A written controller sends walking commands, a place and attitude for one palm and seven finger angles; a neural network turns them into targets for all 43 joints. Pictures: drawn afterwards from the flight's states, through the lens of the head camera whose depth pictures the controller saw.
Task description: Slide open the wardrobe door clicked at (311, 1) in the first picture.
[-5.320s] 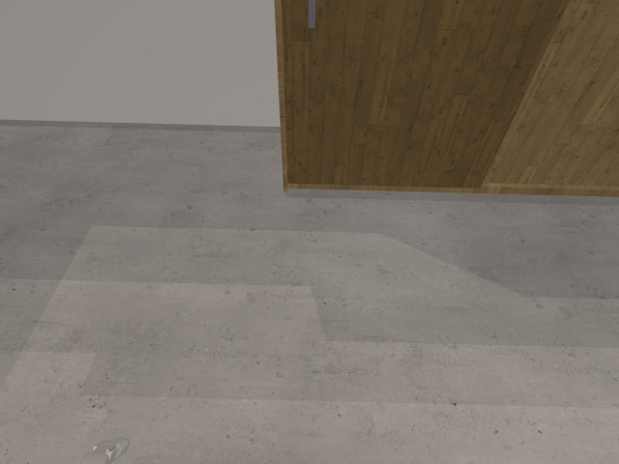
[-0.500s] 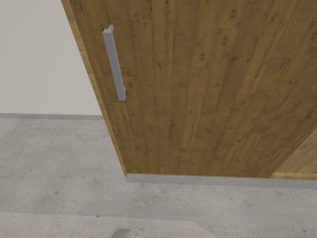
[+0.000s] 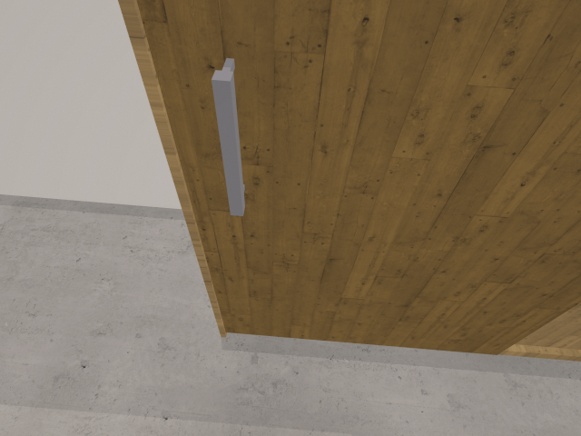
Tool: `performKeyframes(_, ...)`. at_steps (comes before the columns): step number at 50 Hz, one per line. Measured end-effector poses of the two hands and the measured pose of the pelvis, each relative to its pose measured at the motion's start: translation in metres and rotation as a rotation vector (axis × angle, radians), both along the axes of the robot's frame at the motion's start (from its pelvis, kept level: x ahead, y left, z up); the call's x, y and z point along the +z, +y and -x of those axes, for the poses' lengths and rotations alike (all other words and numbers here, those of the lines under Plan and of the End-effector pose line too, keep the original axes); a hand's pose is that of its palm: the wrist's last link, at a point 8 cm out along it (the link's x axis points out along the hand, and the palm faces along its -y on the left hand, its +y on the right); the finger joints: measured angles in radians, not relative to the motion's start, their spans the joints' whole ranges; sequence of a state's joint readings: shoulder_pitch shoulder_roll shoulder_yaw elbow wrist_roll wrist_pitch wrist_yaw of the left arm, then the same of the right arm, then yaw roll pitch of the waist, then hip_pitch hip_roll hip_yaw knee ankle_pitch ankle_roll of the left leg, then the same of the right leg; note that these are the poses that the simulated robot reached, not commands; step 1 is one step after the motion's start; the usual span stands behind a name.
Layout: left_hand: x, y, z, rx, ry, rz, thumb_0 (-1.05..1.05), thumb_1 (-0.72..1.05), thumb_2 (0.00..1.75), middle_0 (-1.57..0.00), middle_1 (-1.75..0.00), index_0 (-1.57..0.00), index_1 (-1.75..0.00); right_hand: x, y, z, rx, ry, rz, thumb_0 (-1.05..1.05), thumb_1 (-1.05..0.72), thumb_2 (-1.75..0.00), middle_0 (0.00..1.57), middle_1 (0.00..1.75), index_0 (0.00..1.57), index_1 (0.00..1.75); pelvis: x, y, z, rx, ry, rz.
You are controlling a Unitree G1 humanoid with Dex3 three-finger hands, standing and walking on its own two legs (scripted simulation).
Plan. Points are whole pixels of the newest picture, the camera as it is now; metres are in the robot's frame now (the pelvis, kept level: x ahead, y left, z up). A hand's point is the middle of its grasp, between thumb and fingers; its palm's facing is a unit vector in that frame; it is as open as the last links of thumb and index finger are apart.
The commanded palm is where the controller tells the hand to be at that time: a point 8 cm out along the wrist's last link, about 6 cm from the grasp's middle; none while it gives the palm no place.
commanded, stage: come to a stop and stand still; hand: left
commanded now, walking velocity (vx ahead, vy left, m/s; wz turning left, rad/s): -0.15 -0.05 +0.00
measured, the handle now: (234, 147) +0.48 +0.13 +0.13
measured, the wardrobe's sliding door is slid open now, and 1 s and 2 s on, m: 0.00 0.00 0.00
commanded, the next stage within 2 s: look again from close up in 1.82 s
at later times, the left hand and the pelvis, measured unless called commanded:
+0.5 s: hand out of the picture +0.02 +0.15 -0.16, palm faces +0.06 -0.97 -0.25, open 7.3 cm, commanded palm none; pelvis -0.03 -0.04 +0.00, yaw +0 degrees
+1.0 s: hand out of the picture -0.08 +0.16 -0.17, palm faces +0.03 -0.98 -0.18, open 7.4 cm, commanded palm none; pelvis -0.05 +0.00 +0.00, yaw -1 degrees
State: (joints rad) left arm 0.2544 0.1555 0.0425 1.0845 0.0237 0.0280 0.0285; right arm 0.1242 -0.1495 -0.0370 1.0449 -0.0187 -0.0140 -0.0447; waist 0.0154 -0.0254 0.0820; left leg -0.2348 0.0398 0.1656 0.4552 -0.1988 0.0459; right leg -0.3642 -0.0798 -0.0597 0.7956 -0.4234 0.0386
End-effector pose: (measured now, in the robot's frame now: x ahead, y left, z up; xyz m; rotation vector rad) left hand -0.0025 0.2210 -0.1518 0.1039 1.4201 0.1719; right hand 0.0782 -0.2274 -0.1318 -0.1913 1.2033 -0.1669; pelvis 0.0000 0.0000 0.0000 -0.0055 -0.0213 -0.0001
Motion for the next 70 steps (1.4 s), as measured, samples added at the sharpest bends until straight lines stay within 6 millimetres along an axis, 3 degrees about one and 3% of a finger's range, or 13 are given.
performKeyframes(4,0.006,0.000,-0.032,-0.027,-0.067,-0.045,0.00,0.91,0.90,-0.20,-0.29,-0.19,-0.30,-0.007,-0.018,0.015,-0.026,0.047,-0.008,-0.02,-0.94,-0.90,0.20,0.29,0.21,0.30,-0.001,-0.014,0.000,-0.005,0.002,-0.003)
performKeyframes(8,0.011,-0.010,-0.050,-0.060,-0.131,-0.097,0.00,0.91,0.90,-0.20,-0.29,-0.19,-0.30,-0.023,-0.040,0.031,-0.059,0.077,-0.040,-0.01,-0.92,-0.90,0.20,0.29,0.20,0.30,-0.010,-0.034,0.000,-0.018,0.002,-0.029)
performKeyframes(12,0.020,-0.026,-0.052,-0.088,-0.150,-0.109,0.00,0.91,0.90,-0.20,-0.29,-0.19,-0.30,-0.031,-0.054,0.048,-0.088,0.111,-0.066,0.00,-0.92,-0.90,0.20,0.29,0.20,0.30,-0.008,-0.045,0.005,-0.013,-0.003,-0.024)
performKeyframes(18,0.029,-0.040,-0.046,-0.069,-0.169,-0.098,0.00,0.91,0.90,-0.20,-0.29,-0.20,-0.30,-0.027,-0.058,0.073,-0.071,0.168,-0.082,0.00,-0.92,-0.90,0.20,0.29,0.20,0.30,-0.001,-0.050,0.016,-0.002,0.010,-0.037)
performKeyframes(25,0.024,-0.027,-0.016,-0.029,-0.163,-0.083,0.00,0.91,0.90,-0.21,-0.29,-0.20,-0.30,-0.019,-0.049,0.085,-0.024,0.173,-0.060,0.00,-0.91,-0.90,0.20,0.29,0.20,0.30,0.001,-0.040,0.035,0.006,0.021,-0.037)
performKeyframes(30,0.005,-0.005,0.019,0.001,-0.099,-0.050,0.00,0.91,0.90,-0.21,-0.29,-0.20,-0.30,-0.014,-0.030,0.090,-0.014,0.109,-0.020,0.00,-0.91,-0.90,0.20,0.29,0.20,0.30,-0.006,-0.021,0.048,0.003,0.010,-0.013)
performKeyframes(35,0.001,0.005,0.045,0.005,-0.046,-0.024,0.00,0.91,0.90,-0.20,-0.29,-0.20,-0.30,-0.005,-0.009,0.103,-0.013,0.108,-0.016,0.00,-0.92,-0.90,0.20,0.29,0.20,0.30,-0.001,-0.010,0.052,-0.005,-0.009,-0.014)
performKeyframes(43,0.003,0.001,0.074,-0.006,0.025,-0.007,0.00,0.91,0.90,-0.20,-0.29,-0.19,-0.30,-0.011,0.001,0.119,-0.029,0.139,-0.042,0.01,-0.93,-0.90,0.20,0.29,0.20,0.30,0.000,-0.002,0.053,-0.015,-0.019,-0.015)
performKeyframes(49,0.007,-0.009,0.084,-0.014,0.081,0.000,0.00,0.91,0.90,-0.20,-0.29,-0.20,-0.30,-0.014,0.006,0.132,-0.049,0.186,-0.069,0.00,-0.92,-0.90,0.20,0.29,0.20,0.30,0.001,-0.004,0.049,-0.020,0.000,-0.015)
performKeyframes(56,0.008,-0.013,0.072,-0.043,0.059,-0.023,0.00,0.91,0.90,-0.20,-0.29,-0.20,-0.30,-0.023,0.009,0.134,-0.040,0.169,-0.099,0.00,-0.91,-0.90,0.20,0.29,0.20,0.30,-0.004,-0.006,0.042,-0.010,0.007,-0.013)
performKeyframes(62,0.014,-0.012,0.040,-0.052,-0.024,-0.058,0.00,0.91,0.90,-0.20,-0.29,-0.20,-0.30,-0.032,0.013,0.122,-0.029,0.133,-0.136,0.00,-0.91,-0.90,0.20,0.29,0.20,0.30,-0.005,-0.012,0.032,-0.006,-0.008,-0.019)
performKeyframes(70,0.022,-0.016,0.005,-0.074,-0.097,-0.089,0.01,0.92,0.90,-0.20,-0.29,-0.20,-0.30,-0.033,-0.001,0.120,-0.027,0.142,-0.139,0.01,-0.92,-0.90,0.20,0.29,0.20,0.30,-0.003,-0.024,0.028,-0.009,-0.008,-0.026)
